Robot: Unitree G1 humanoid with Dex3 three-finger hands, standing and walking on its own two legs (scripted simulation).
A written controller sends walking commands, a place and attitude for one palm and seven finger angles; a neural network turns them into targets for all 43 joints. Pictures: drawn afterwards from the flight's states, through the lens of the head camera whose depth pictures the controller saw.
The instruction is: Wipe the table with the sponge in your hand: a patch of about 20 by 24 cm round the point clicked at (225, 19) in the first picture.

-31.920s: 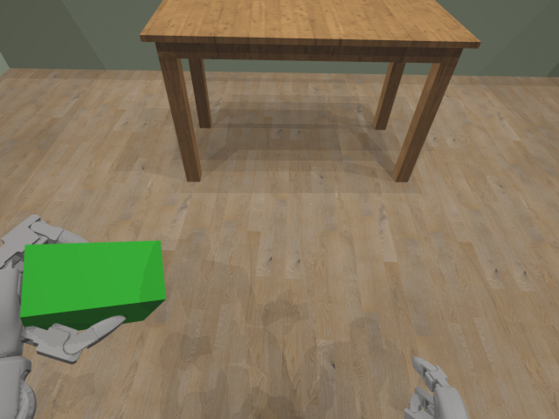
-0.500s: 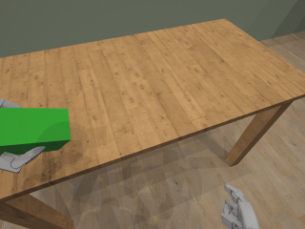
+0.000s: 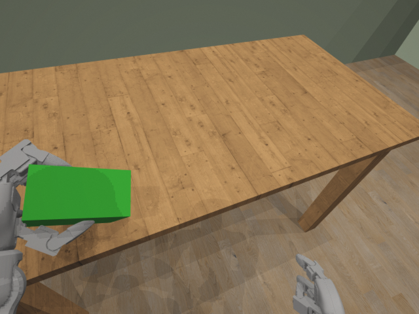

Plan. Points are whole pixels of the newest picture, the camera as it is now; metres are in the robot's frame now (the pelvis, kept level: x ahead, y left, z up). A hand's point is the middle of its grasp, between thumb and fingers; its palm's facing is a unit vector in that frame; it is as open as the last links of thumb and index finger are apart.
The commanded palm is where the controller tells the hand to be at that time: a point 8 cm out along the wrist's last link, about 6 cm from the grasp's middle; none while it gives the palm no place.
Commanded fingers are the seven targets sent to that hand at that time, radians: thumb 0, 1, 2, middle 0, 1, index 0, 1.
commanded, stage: come to a stop and stand still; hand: left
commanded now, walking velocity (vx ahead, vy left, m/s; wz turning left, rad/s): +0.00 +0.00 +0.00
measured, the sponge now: (92, 199) +0.24 +0.21 +0.13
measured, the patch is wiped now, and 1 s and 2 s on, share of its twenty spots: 0.00 0.00 0.00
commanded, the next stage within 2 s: look again from close up in 1.14 s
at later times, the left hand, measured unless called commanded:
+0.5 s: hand (35, 180) +0.22 +0.25 +0.20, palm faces +0.49 -0.77 -0.40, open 10.2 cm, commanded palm +0.15 +0.25 +0.18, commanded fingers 0.00 0.10 1.30 -1.20 -1.60 -1.20 -1.60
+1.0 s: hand (29, 237) +0.17 +0.25 +0.16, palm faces +0.45 -0.82 -0.35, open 10.2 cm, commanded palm +0.11 +0.27 +0.18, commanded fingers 0.00 0.10 1.30 -1.20 -1.60 -1.20 -1.60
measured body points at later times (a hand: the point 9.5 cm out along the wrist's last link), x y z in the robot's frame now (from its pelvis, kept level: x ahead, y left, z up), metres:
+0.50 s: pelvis -0.01 -0.03 +0.00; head +0.02 -0.02 +0.45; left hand +0.19 +0.29 +0.22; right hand +0.18 -0.24 -0.08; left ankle -0.01 +0.06 -0.74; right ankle +0.02 -0.15 -0.74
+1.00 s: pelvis -0.03 -0.02 +0.00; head -0.01 +0.00 +0.45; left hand +0.14 +0.29 +0.18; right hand +0.18 -0.22 -0.07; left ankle -0.01 +0.06 -0.74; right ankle +0.02 -0.15 -0.74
